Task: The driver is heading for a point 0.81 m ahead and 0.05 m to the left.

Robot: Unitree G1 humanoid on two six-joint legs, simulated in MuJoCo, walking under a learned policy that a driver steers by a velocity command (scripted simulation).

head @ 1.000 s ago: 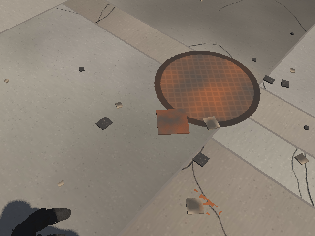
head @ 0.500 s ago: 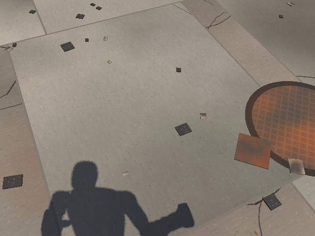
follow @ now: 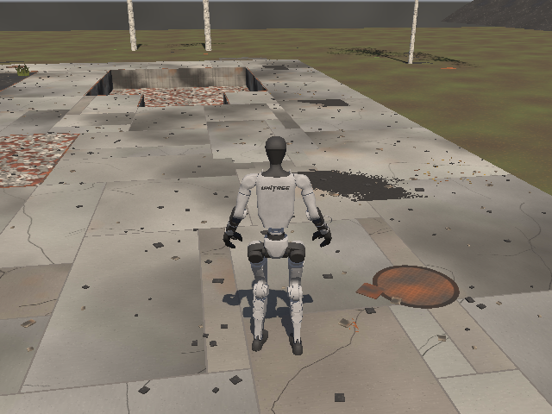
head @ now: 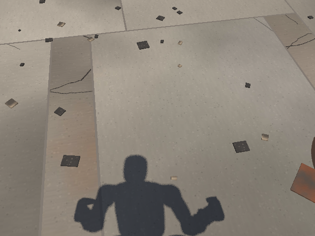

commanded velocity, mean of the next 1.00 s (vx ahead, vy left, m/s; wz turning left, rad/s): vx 0.00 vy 0.00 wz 0.11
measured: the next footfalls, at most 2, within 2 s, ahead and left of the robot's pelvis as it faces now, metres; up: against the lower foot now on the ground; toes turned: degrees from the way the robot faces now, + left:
left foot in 0.44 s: +0.01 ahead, +0.15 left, +0.00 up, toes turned +14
right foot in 0.94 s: +0.00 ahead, -0.08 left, +0.00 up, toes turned -1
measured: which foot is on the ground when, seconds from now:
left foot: down 0.00-0.02, up 0.04-0.42, down 0.44-0.96, up 0.98-1.00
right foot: down 0.00-0.44, up 0.46-0.92, down 0.94-1.00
